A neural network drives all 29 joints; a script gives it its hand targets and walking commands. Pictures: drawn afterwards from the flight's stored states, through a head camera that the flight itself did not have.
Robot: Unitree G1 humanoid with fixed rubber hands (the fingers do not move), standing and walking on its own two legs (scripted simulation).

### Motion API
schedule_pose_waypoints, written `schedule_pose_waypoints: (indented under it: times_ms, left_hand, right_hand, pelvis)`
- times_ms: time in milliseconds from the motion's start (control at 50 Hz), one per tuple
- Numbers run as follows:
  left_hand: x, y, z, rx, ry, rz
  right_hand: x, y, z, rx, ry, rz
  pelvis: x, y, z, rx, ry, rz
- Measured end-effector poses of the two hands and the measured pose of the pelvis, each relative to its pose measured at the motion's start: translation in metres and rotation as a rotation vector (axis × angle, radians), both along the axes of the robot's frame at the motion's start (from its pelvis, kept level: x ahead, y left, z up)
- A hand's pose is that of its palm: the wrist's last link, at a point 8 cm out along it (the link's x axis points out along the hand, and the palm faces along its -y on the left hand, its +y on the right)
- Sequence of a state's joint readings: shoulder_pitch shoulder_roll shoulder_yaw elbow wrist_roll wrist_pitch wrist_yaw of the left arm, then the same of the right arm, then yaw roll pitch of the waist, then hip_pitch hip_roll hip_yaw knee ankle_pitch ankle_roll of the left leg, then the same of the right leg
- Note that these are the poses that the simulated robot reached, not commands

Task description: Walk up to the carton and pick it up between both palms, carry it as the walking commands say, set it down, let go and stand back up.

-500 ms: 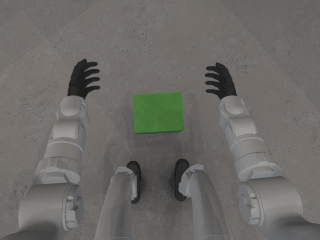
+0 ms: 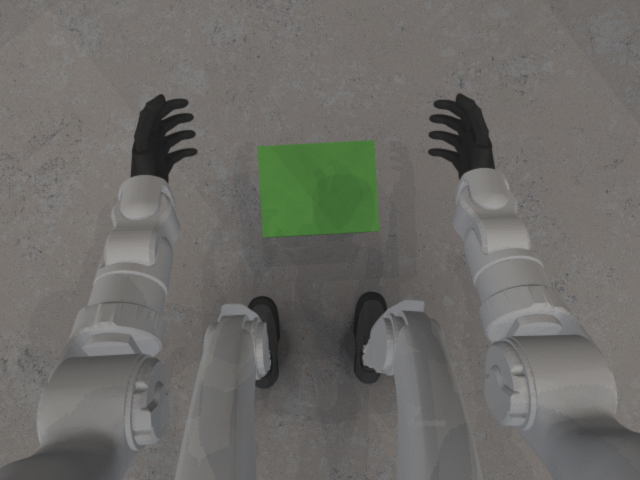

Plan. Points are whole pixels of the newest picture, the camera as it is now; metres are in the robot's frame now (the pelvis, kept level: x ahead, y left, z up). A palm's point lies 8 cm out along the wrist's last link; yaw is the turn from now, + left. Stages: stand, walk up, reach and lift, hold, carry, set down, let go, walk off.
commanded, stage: reach and lift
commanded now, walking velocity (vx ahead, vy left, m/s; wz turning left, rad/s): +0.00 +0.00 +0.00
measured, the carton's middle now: (318, 194) +0.46 +0.00 -0.50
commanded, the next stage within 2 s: none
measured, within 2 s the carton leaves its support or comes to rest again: neither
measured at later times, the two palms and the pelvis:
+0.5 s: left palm (188, 180) +0.46 +0.20 -0.30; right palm (435, 180) +0.45 -0.19 -0.31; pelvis -0.01 +0.00 -0.13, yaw +0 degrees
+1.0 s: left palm (205, 183) +0.47 +0.20 -0.38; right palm (423, 178) +0.47 -0.19 -0.39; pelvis -0.02 +0.00 -0.19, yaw +1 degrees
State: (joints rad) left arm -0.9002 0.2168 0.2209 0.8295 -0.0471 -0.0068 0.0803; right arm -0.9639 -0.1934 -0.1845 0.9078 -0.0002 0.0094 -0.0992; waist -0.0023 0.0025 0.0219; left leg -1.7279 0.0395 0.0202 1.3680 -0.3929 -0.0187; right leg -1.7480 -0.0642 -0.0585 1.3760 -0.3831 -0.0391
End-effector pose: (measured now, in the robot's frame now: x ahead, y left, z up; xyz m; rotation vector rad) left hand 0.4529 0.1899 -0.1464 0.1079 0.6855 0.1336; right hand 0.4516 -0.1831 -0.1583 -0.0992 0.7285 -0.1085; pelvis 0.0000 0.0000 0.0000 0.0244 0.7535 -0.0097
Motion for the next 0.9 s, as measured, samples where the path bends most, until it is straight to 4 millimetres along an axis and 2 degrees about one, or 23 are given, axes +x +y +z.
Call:
schedule_pose_waypoints:
  times_ms: [180, 400, 680, 720, 800, 900]
  left_hand:
    - [0.011, 0.005, -0.054, -0.015, -0.023, 0.044]
    - [0.011, 0.009, -0.122, -0.060, 0.014, 0.081]
    - [0.000, 0.002, -0.197, -0.085, 0.050, 0.084]
    - [0.000, 0.002, -0.207, -0.081, 0.059, 0.081]
    - [0.010, 0.008, -0.214, -0.061, 0.042, 0.083]
    - [0.016, 0.006, -0.226, -0.070, 0.065, 0.076]
  right_hand:
    - [0.009, -0.008, -0.061, 0.025, -0.022, -0.054]
    - [0.005, -0.003, -0.129, 0.033, 0.018, -0.067]
    - [-0.001, -0.004, -0.199, 0.032, 0.058, -0.082]
    - [0.004, -0.008, -0.206, 0.030, 0.061, -0.090]
    - [0.016, -0.012, -0.213, 0.032, 0.037, -0.098]
    - [0.016, -0.009, -0.229, 0.026, 0.095, -0.080]
  pelvis:
    - [-0.006, -0.002, -0.058, 0.012, 0.016, 0.000]
    - [-0.005, 0.002, -0.108, 0.011, 0.022, 0.000]
    - [-0.019, 0.005, -0.156, 0.012, -0.044, -0.001]
    - [-0.022, 0.005, -0.162, 0.013, -0.051, -0.001]
    - [-0.024, 0.004, -0.171, 0.016, -0.066, -0.002]
    - [-0.024, 0.003, -0.180, 0.018, -0.066, -0.002]
